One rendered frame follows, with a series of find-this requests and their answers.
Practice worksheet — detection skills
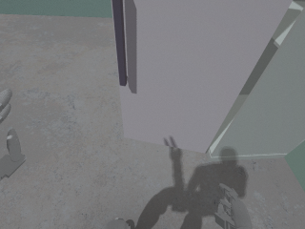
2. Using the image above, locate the fridge door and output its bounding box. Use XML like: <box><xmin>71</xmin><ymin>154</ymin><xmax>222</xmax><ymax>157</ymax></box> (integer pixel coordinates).
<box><xmin>111</xmin><ymin>0</ymin><xmax>293</xmax><ymax>154</ymax></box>

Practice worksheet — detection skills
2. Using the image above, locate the handle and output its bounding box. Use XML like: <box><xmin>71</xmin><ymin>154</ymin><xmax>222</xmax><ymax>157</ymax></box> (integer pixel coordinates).
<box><xmin>112</xmin><ymin>0</ymin><xmax>127</xmax><ymax>86</ymax></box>

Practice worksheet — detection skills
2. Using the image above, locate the robot left hand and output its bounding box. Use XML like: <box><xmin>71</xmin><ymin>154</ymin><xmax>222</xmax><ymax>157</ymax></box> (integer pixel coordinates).
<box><xmin>0</xmin><ymin>89</ymin><xmax>27</xmax><ymax>181</ymax></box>

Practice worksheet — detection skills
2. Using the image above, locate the robot right hand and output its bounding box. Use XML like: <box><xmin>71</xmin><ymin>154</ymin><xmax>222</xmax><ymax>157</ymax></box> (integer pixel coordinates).
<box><xmin>214</xmin><ymin>183</ymin><xmax>253</xmax><ymax>229</ymax></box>

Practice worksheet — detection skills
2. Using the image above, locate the left robot thigh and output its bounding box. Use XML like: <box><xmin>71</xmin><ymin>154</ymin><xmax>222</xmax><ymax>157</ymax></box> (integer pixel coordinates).
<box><xmin>103</xmin><ymin>219</ymin><xmax>131</xmax><ymax>229</ymax></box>

